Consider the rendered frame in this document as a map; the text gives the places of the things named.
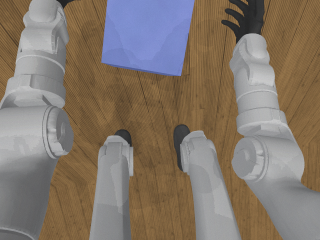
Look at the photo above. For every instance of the left robot foot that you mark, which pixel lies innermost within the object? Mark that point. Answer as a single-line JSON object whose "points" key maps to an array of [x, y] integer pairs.
{"points": [[125, 135]]}

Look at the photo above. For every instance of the robot right forearm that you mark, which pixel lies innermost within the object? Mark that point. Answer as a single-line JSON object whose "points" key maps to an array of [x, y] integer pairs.
{"points": [[255, 90]]}

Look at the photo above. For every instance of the robot left forearm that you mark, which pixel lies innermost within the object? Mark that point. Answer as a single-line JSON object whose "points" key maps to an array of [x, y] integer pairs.
{"points": [[41, 58]]}

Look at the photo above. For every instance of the robot left upper arm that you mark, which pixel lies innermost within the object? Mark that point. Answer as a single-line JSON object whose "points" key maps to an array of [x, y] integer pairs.
{"points": [[32, 139]]}

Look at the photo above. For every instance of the robot right upper arm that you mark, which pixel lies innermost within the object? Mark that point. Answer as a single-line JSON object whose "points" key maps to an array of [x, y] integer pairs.
{"points": [[272, 167]]}

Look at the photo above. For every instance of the carton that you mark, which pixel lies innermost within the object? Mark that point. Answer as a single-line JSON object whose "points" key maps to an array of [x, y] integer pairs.
{"points": [[147, 35]]}

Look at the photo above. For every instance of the robot right hand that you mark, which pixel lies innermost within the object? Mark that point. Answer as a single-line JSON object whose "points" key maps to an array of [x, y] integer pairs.
{"points": [[252, 21]]}

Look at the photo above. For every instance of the left robot thigh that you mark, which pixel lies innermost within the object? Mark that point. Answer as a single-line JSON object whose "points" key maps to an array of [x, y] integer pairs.
{"points": [[111, 212]]}

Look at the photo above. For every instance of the robot left hand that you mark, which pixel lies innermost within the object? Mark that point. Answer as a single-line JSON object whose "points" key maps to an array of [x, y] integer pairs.
{"points": [[65, 2]]}

